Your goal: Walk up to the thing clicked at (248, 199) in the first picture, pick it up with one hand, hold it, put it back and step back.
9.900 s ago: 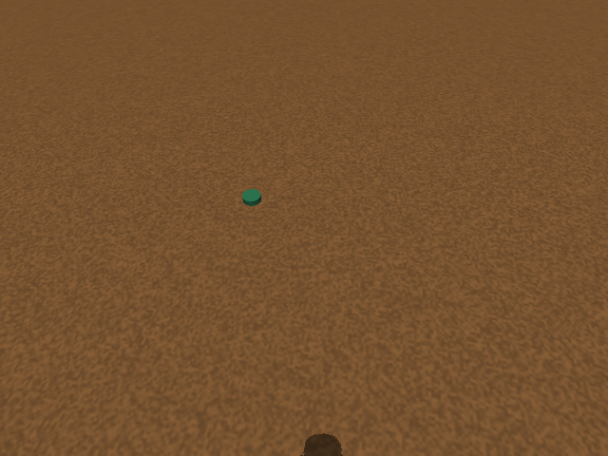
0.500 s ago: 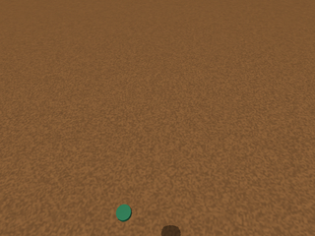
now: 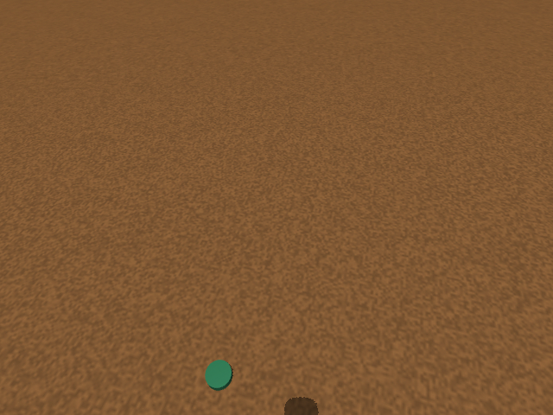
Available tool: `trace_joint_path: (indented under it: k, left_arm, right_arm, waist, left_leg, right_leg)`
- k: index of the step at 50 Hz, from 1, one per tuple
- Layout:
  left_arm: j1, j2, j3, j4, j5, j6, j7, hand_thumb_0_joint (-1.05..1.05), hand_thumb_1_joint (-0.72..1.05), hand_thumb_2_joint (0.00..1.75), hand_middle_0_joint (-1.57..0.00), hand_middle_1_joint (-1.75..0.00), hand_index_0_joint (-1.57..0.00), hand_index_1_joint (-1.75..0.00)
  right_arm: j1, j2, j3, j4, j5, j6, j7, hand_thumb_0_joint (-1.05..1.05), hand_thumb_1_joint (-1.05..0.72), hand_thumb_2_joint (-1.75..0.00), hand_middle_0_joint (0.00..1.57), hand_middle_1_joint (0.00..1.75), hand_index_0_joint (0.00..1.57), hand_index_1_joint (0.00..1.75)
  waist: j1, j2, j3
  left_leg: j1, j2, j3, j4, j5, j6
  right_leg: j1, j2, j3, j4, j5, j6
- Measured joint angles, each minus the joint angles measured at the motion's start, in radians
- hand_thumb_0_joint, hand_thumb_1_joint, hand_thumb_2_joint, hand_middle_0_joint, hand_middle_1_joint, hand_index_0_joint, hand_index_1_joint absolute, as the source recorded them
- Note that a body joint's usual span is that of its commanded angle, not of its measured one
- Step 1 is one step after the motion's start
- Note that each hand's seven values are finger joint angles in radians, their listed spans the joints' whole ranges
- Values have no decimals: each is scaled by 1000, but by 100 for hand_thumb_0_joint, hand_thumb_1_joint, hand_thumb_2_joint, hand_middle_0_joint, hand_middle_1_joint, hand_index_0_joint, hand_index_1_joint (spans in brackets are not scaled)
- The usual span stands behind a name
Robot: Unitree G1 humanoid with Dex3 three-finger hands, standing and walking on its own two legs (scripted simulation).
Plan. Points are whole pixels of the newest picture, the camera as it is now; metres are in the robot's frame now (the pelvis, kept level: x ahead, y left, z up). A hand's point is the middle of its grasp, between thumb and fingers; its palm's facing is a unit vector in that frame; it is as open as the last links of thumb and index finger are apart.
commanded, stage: stand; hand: left
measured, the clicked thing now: (218, 374) +0.42 +0.24 -0.77
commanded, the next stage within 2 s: walk up in 0.50 s
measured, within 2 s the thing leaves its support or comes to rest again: neither
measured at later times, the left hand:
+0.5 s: hand out of the picture +0.07 +0.25 -0.16, palm faces -0.02 -0.94 -0.34, open 7.3 cm
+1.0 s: hand out of the picture +0.04 +0.31 -0.19, palm faces -0.02 -0.93 -0.36, open 7.3 cm
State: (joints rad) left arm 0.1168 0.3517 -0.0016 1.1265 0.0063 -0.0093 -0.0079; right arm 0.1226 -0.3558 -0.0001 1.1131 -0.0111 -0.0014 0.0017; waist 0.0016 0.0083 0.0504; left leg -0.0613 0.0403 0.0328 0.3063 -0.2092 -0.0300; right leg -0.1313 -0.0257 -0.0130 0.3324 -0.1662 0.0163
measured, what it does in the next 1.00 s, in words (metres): walks backwards: left foot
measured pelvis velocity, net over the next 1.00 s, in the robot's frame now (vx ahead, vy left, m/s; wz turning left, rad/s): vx -0.11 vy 0.05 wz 0.00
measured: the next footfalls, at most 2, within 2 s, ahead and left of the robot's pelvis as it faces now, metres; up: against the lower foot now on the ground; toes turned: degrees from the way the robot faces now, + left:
left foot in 0.90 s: -0.08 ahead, +0.16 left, +0.00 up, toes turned -1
right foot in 1.34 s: -0.18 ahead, -0.09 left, +0.00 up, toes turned -1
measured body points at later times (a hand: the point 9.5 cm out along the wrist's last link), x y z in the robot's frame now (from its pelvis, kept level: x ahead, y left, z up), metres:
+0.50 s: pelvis +0.00 +0.00 +0.00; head +0.01 +0.00 +0.45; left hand +0.07 +0.30 -0.13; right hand +0.07 -0.30 -0.13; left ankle -0.03 +0.14 -0.75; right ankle +0.01 -0.13 -0.75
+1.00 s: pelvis -0.11 +0.05 -0.03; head -0.04 +0.08 +0.41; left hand +0.04 +0.36 -0.17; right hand -0.06 -0.27 -0.14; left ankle -0.12 +0.16 -0.75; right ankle -0.04 -0.10 -0.71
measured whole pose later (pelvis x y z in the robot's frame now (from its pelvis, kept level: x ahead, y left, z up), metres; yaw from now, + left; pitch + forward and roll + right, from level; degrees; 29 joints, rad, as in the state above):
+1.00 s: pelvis -0.11 +0.05 -0.03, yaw +0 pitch -2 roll -1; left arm 0.01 0.41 0.07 0.89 0.02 0.08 0.03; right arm 0.17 -0.36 -0.06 0.97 -0.03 0.05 0.00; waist -0.02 -0.07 0.21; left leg -0.28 -0.02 -0.01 0.74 -0.42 0.03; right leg -0.52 0.06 0.15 0.99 -0.51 -0.01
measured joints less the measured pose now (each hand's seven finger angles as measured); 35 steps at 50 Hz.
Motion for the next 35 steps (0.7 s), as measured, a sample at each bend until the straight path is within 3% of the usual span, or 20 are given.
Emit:
trace_joint_path:
  k: [25,35]
  left_arm:
    - [0,0,1,-2,0,1,-1,1,91,89,-20,-30,-21,-30]
    - [-57,25,50,-102,-13,42,11,1,91,89,-20,-30,-21,-30]
  right_arm:
    - [5,1,-2,2,0,1,0,1,-91,-90,21,30,20,30]
    - [-61,-30,-34,-67,20,43,-3,1,-90,-90,21,30,20,30]
  waist:
    - [-2,-3,2]
    - [4,3,115]
  left_leg:
    - [2,-2,0,-2,3,1]
    - [-163,4,-8,214,-49,16]
  right_leg:
    - [1,-2,0,-1,2,1]
    - [-138,1,0,161,-25,-10]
